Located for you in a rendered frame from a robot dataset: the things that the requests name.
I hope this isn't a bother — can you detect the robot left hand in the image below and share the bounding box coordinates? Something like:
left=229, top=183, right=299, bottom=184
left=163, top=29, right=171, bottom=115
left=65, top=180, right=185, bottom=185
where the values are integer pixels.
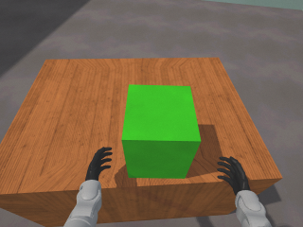
left=85, top=147, right=113, bottom=181

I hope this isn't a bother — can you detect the carton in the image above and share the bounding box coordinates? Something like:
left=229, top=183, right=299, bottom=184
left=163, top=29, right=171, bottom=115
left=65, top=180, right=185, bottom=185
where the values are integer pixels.
left=121, top=84, right=202, bottom=179

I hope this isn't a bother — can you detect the left robot forearm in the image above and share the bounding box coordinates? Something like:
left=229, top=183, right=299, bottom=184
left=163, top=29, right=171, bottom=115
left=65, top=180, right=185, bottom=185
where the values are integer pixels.
left=63, top=180, right=102, bottom=227

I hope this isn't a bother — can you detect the robot right hand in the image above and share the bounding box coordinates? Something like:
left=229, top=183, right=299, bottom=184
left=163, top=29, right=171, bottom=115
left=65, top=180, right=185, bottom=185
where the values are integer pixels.
left=217, top=156, right=251, bottom=196

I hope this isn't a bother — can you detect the right robot forearm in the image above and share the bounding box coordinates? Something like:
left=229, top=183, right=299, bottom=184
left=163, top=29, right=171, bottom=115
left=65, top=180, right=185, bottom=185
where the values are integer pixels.
left=235, top=190, right=272, bottom=227

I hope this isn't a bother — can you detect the pedestal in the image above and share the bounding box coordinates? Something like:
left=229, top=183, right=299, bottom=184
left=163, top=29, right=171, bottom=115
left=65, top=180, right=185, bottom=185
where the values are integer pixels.
left=0, top=57, right=283, bottom=227

